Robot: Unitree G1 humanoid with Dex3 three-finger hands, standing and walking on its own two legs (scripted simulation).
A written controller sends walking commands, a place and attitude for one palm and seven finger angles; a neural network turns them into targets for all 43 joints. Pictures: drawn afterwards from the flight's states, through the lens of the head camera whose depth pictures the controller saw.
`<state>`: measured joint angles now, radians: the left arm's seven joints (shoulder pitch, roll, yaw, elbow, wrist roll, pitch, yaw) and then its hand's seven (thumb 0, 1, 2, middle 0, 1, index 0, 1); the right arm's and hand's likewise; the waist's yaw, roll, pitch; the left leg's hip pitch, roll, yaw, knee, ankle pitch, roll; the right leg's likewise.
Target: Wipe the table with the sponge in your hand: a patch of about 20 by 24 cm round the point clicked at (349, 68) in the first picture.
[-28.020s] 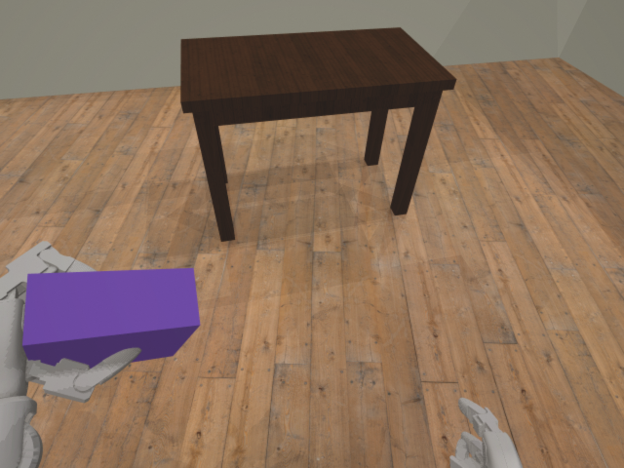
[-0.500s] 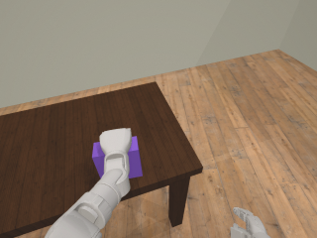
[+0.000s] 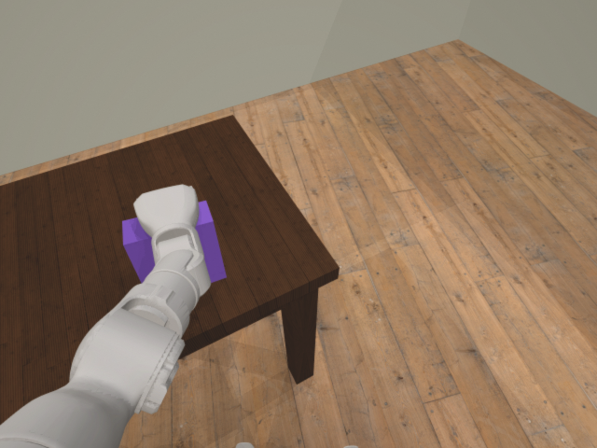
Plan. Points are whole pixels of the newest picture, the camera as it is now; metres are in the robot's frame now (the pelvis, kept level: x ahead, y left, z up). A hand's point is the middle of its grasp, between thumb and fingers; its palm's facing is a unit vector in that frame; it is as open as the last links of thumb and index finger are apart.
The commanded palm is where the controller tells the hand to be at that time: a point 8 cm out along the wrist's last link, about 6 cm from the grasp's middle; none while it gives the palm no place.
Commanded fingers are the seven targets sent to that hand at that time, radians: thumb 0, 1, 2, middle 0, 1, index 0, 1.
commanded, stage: wipe forward along the third lane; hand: left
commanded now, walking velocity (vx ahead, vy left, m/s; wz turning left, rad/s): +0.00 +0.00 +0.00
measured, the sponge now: (181, 261) +0.42 +0.19 -0.03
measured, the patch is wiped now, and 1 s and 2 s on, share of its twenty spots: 0.95 1.00 1.00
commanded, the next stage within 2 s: wipe back along the third lane in 0.80 s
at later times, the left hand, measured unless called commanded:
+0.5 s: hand (167, 202) +0.50 +0.21 +0.02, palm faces -0.12 +0.02 -0.99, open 9.8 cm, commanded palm +0.49 +0.21 +0.05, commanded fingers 0.00 0.10 1.30 -1.20 -1.60 -1.20 -1.60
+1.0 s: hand (159, 189) +0.53 +0.23 +0.02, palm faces -0.11 +0.02 -0.99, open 9.7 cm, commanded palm +0.51 +0.22 +0.05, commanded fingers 0.00 0.10 1.30 -1.20 -1.60 -1.20 -1.60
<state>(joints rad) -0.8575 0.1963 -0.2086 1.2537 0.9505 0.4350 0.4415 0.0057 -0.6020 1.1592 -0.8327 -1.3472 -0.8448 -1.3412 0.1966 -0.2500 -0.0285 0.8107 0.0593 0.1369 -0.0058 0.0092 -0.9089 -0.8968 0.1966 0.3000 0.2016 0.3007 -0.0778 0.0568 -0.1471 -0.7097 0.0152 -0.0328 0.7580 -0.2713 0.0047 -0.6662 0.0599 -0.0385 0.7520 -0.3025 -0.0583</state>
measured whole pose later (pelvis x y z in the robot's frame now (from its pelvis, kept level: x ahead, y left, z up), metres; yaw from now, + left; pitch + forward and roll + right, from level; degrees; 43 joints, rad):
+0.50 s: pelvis +0.02 +0.00 -0.01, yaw -2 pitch +18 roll -2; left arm -1.00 0.36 -0.12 1.33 0.98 0.39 0.37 0.01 -0.59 1.16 -0.83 -1.37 -0.84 -1.36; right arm 0.24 -0.25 0.00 0.76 0.06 0.08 0.02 0.01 -0.91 -0.90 0.20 0.30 0.20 0.30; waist -0.13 0.06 -0.16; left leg -0.82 0.03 -0.05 0.82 -0.31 0.00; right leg -0.76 0.09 -0.03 0.76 -0.32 -0.06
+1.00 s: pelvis +0.03 +0.03 -0.01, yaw -2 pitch +21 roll -3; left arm -1.09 0.36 -0.11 1.39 1.02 0.40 0.38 0.01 -0.61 1.16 -0.84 -1.36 -0.85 -1.36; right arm 0.25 -0.24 -0.01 0.75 0.04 0.11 0.04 0.01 -0.91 -0.90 0.20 0.30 0.20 0.30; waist -0.15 0.06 -0.17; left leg -0.88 0.01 -0.04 0.85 -0.34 0.03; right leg -0.80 0.07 -0.02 0.76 -0.33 -0.02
